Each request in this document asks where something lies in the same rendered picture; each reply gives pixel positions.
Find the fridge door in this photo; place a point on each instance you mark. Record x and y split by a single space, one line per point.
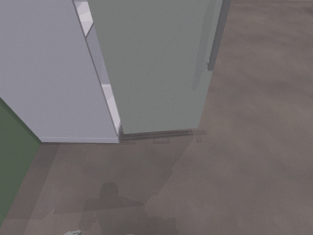
155 53

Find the handle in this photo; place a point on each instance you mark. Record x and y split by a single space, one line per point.
225 7

